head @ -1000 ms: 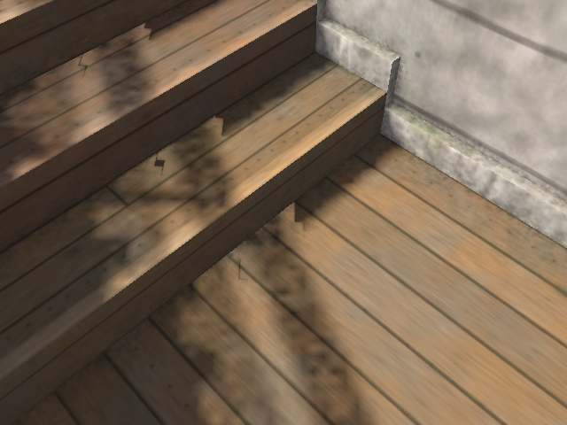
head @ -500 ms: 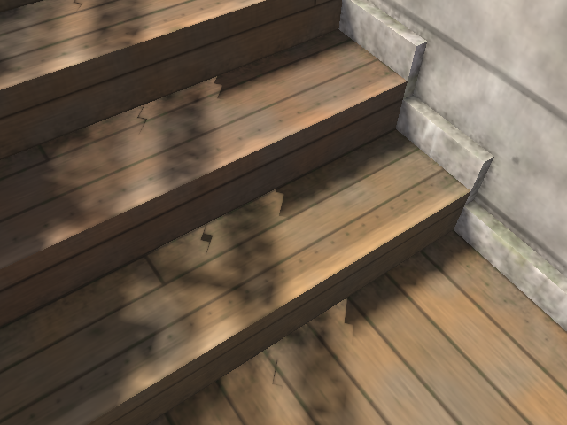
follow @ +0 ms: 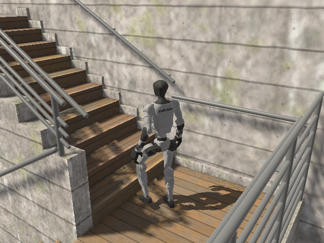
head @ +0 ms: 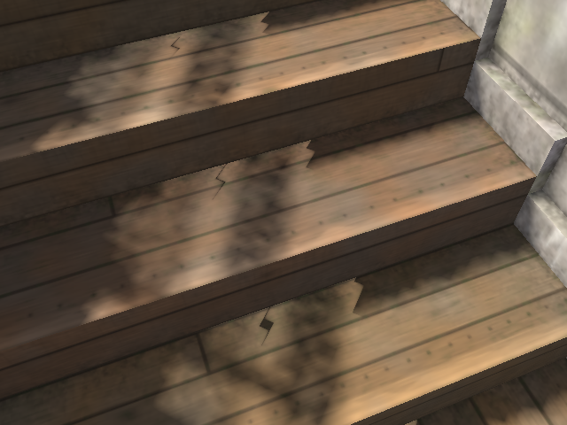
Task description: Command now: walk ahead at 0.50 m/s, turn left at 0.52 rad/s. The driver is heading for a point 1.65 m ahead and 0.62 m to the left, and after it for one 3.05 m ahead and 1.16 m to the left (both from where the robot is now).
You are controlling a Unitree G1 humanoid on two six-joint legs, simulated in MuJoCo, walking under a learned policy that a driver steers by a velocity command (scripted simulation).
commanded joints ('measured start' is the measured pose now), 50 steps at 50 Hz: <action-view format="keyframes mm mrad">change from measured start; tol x64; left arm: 1 -33 110 20 -43 -3 -18 3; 28 -638 -119 -116 -588 50 79 8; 50 186 22 23 144 8 -65 -5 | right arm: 1 -48 17 18 -74 -1 -10 15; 50 -304 217 71 -409 0 -21 -69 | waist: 1 -17 -144 -38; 50 -11 -129 -8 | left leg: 1 78 4 52 -142 111 -12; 9 402 -132 156 -316 -39 117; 12 787 258 -495 -533 968 278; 26 527 79 -390 -811 -122 208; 33 569 127 -213 -469 1768 154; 36 6 -228 -281 712 33 58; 50 -862 -57 -24 1225 -179 104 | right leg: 1 -55 -232 16 -100 441 -94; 9 21 -292 -52 456 1038 -57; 12 -631 -46 118 1298 -267 72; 24 -1411 -58 152 1943 -368 10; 33 -163 73 148 889 -227 -44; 36 -24 -367 1279 38 -558 -256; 50 -44 -269 344 -96 0 -178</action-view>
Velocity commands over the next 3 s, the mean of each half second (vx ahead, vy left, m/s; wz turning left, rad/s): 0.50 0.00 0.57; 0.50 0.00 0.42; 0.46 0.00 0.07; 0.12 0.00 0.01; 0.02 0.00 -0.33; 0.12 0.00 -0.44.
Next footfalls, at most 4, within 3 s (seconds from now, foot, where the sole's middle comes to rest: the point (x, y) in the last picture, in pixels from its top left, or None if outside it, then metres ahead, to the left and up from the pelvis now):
0.22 left None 0.20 0.10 -0.78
0.68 right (293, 371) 0.52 0.03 -0.61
1.20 left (116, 255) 0.70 0.40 -0.44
1.74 right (127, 95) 1.00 0.39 -0.27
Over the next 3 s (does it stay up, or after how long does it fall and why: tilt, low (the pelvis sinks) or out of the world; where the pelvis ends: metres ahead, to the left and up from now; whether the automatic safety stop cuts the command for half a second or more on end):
stays up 0.96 0.46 0.51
